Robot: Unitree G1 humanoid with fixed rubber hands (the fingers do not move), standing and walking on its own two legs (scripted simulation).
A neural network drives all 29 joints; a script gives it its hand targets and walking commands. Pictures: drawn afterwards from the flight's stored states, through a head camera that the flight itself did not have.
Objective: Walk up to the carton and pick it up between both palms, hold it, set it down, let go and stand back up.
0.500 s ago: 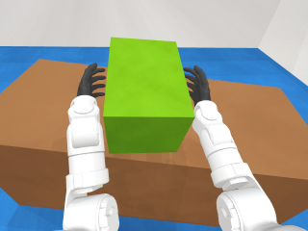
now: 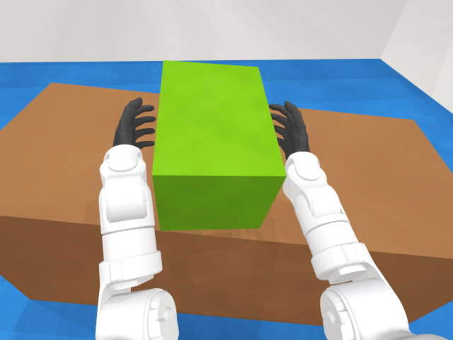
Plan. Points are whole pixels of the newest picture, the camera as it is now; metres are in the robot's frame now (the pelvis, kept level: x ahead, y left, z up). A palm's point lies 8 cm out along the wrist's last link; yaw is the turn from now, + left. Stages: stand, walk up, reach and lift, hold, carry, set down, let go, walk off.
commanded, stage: hold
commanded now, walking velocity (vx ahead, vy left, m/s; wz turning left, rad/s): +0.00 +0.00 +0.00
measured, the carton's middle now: (211, 144) +0.41 +0.02 +0.13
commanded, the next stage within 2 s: none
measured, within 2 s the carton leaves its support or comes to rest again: neither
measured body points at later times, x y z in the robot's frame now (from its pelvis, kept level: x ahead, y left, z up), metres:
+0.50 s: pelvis +0.00 +0.00 +0.00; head -0.02 +0.03 +0.45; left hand +0.37 +0.16 +0.18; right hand +0.37 -0.12 +0.17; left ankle +0.03 +0.13 -0.75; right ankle +0.02 -0.11 -0.75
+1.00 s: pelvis +0.00 +0.00 +0.00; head -0.03 +0.03 +0.45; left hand +0.37 +0.16 +0.19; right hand +0.37 -0.13 +0.19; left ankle +0.03 +0.13 -0.75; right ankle +0.02 -0.11 -0.75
